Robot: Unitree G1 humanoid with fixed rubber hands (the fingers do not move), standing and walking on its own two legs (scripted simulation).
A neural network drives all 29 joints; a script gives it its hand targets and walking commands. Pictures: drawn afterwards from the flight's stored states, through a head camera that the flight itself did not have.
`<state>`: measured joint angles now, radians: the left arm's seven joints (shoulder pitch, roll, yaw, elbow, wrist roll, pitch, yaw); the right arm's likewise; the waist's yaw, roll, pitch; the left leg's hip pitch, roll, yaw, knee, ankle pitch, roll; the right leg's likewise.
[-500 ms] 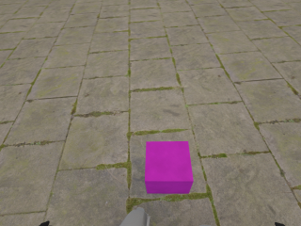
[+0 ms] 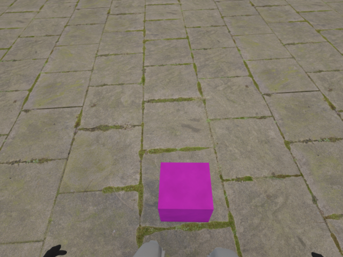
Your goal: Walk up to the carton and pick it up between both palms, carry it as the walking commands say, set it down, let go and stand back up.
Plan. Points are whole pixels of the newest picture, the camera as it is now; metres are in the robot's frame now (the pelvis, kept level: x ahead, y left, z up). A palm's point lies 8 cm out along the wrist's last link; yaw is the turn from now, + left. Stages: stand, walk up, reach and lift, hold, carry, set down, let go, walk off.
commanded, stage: walk up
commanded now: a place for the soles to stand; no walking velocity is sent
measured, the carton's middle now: (184, 192) +0.51 -0.02 -0.62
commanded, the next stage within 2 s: reach and lift in 0.86 s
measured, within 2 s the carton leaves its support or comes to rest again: neither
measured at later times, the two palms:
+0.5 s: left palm out of the picture +0.09 +0.33 -0.08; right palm out of the picture +0.09 -0.32 -0.09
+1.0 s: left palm out of the picture +0.10 +0.32 -0.08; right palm out of the picture +0.11 -0.31 -0.08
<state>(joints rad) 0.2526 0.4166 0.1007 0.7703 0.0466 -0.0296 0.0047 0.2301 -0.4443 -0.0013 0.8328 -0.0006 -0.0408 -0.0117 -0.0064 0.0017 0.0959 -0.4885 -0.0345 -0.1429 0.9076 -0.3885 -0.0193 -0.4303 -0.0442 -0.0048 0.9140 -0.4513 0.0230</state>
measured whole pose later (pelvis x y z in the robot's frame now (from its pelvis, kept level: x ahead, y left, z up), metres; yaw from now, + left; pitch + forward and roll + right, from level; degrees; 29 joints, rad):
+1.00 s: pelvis +0.00 +0.00 +0.00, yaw +0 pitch -3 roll +0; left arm 0.21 0.40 0.12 0.73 0.05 0.03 -0.03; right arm 0.19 -0.42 -0.04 0.71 -0.02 0.02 0.04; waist -0.01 0.00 0.15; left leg -0.47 -0.03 -0.14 0.90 -0.39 -0.05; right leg -0.42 -0.04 0.00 0.91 -0.45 0.02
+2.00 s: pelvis -0.01 +0.00 -0.03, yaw -1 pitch +33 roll -1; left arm -0.59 0.30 0.13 0.62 -0.01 0.14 0.05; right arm -0.58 -0.35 -0.15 0.68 -0.01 0.11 0.05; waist -0.01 0.03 0.05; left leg -1.23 -0.03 -0.14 0.94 -0.29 -0.07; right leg -1.19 -0.03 0.01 0.97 -0.36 0.04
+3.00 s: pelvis -0.07 +0.00 -0.14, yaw -4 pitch +45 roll -2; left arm -1.32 0.33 0.37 0.85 0.00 0.19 0.03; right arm -1.39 -0.42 -0.28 0.93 0.03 0.19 0.04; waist -0.01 0.03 0.22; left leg -1.81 -0.03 -0.14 1.35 -0.33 -0.10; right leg -1.78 0.01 0.03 1.38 -0.38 0.04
